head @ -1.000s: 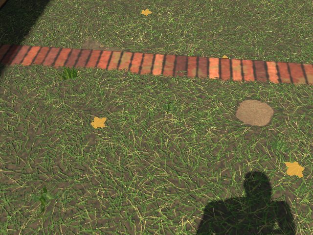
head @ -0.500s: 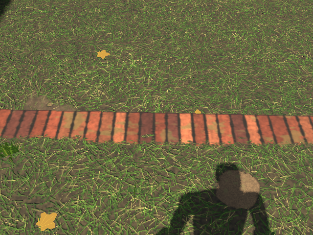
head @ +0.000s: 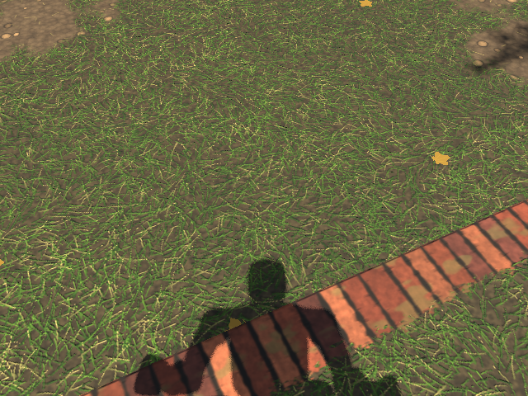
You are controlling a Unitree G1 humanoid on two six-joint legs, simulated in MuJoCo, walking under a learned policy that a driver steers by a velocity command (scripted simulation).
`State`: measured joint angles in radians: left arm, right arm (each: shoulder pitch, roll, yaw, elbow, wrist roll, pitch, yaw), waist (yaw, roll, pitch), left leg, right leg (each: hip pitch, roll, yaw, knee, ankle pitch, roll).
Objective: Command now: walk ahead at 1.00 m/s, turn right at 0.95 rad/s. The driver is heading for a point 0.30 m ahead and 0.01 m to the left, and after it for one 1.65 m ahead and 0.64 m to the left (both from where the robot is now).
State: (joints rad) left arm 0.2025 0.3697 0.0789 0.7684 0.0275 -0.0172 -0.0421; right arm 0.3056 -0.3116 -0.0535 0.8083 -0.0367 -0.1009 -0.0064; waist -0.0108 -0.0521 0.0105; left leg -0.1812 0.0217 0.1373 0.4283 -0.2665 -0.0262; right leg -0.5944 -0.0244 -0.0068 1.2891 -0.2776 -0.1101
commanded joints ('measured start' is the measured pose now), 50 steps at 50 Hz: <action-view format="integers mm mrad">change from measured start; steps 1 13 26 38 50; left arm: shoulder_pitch -92 195 5 45 -106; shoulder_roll -70 129 8 -50 6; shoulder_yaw -39 4 -3 -1 -11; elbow -148 -61 -27 -135 -137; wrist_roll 9 -1 -2 -9 18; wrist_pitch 11 -53 -68 0 32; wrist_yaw -30 22 56 19 34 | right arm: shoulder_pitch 34 300 -62 104 -13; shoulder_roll -15 -73 -11 -312 -168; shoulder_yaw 4 12 -30 -119 -83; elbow -4 54 -87 -111 -200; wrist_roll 20 96 8 13 22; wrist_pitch -33 32 151 126 118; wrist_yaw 15 -27 64 11 27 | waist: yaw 27 129 -12 -35 -36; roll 146 -5 -68 416 145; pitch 37 -587 -46 -95 -63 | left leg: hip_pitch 86 -319 -437 226 27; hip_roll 268 -56 119 299 100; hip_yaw -156 -297 -125 -684 -642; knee -264 1097 566 -52 -216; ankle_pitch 254 -324 119 497 -309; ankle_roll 102 49 45 339 300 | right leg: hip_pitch -214 1030 395 -99 -86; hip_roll -96 -492 -319 -20 -23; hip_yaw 54 419 -6 -240 74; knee -33 -639 -1184 -30 -347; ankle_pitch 98 1627 -175 -456 -22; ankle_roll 3 -242 -84 222 186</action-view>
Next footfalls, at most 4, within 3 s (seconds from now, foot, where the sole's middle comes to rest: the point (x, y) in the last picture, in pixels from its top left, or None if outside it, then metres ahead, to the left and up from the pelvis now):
0.22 right None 0.39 -0.09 -0.77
0.74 left None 0.47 0.17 -0.77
1.26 right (235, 315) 0.70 0.10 -0.77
1.66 left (104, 277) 0.83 0.48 -0.77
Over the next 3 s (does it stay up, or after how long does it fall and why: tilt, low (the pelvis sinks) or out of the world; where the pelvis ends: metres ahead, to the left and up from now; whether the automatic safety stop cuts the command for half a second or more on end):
stays up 1.81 0.57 -0.02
